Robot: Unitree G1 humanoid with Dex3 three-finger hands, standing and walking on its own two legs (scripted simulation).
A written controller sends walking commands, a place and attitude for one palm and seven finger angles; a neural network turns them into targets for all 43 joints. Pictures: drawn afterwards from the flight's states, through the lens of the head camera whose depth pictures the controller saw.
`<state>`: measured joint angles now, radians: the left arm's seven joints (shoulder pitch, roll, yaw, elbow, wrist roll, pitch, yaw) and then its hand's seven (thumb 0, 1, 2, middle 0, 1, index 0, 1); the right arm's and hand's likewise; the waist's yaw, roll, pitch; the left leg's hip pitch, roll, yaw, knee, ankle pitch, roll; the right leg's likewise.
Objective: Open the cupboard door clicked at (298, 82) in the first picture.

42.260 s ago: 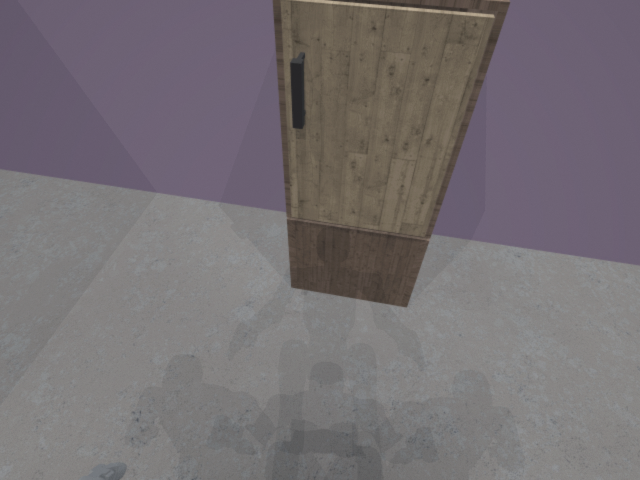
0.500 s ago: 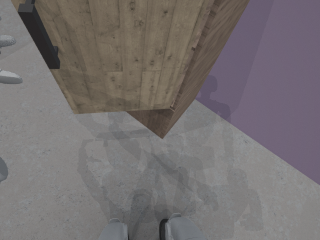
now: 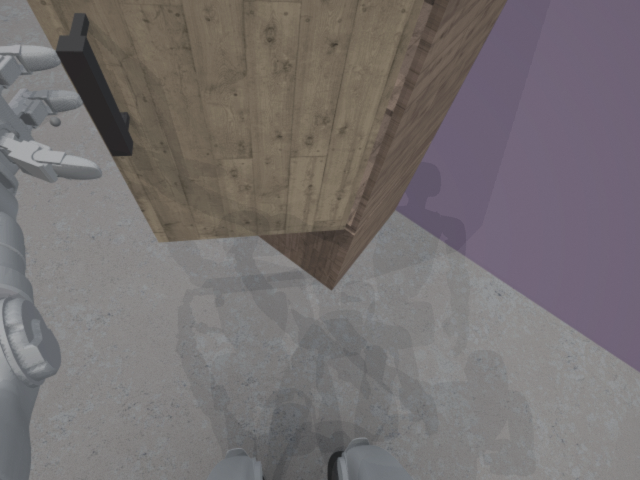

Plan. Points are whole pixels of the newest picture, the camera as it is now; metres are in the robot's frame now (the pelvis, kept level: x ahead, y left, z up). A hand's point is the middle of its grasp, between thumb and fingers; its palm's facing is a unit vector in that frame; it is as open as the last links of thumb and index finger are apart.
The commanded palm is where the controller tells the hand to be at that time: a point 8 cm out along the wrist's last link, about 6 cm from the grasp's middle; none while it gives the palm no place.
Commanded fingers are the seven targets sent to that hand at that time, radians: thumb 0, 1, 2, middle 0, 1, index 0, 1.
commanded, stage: slide the fingers in behind the handle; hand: left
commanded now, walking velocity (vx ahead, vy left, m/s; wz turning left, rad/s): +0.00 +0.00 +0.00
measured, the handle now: (103, 90) +0.55 +0.22 +0.11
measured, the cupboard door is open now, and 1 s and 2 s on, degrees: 45 44 44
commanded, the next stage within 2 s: close the thumb around the handle in 1.12 s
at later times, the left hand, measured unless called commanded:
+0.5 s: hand (93, 123) +0.50 +0.22 +0.11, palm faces +0.06 -1.00 +0.02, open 14.0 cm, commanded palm +0.48 +0.26 +0.11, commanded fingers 0.00 -0.50 0.30 -0.30 -1.20 -0.30 -1.20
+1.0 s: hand (111, 121) +0.50 +0.20 +0.11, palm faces +0.06 -1.00 +0.01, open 14.0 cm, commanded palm +0.47 +0.24 +0.11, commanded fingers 0.00 -0.50 0.30 -0.30 -1.20 -0.30 -1.20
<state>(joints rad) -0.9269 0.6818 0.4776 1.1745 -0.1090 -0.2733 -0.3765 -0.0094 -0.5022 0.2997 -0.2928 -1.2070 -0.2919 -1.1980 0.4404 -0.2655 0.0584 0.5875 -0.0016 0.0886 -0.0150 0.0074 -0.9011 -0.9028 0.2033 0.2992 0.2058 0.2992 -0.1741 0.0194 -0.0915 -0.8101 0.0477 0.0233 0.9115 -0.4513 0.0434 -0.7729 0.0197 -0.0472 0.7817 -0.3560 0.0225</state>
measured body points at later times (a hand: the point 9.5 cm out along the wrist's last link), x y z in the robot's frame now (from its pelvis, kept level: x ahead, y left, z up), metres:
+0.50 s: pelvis +0.00 -0.01 +0.00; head +0.12 +0.01 +0.43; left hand +0.49 +0.28 +0.11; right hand +0.00 -0.28 -0.10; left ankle -0.02 +0.08 -0.69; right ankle +0.00 -0.14 -0.69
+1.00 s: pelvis +0.00 -0.02 +0.00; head +0.11 +0.00 +0.44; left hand +0.49 +0.26 +0.11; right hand +0.00 -0.28 -0.11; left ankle -0.02 +0.08 -0.69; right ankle +0.00 -0.14 -0.69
